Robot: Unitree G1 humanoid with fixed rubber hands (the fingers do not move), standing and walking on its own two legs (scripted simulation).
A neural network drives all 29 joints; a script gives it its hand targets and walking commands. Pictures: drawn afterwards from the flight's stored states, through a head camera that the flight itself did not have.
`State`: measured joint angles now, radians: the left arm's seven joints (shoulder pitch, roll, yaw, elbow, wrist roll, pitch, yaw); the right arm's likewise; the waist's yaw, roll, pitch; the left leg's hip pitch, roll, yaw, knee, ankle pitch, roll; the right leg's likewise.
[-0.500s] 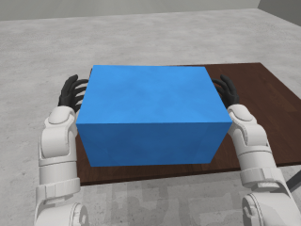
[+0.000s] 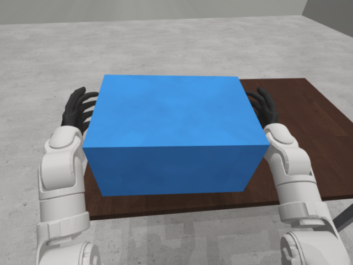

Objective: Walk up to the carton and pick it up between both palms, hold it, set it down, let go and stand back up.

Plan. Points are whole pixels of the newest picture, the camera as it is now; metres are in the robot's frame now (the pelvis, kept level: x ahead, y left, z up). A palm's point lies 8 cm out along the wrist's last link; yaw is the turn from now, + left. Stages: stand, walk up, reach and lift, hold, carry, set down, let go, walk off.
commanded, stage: hold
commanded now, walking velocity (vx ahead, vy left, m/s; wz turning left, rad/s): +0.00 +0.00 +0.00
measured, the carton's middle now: (173, 133) +0.36 +0.00 +0.14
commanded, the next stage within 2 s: none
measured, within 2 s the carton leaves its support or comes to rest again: neither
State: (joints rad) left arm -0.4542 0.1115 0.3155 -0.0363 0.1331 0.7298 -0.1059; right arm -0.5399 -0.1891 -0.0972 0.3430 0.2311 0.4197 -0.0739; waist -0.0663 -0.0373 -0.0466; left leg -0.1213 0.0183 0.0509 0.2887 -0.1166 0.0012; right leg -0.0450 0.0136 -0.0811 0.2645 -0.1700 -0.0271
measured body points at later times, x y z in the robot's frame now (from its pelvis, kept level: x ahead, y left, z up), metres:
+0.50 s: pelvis +0.00 +0.00 +0.00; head -0.04 +0.02 +0.45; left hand +0.35 +0.21 +0.18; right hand +0.37 -0.20 +0.18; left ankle +0.03 +0.12 -0.75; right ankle -0.01 -0.10 -0.75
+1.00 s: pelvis +0.00 +0.00 +0.00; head -0.04 +0.02 +0.45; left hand +0.36 +0.21 +0.18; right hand +0.37 -0.20 +0.18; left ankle +0.03 +0.12 -0.75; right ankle -0.01 -0.10 -0.75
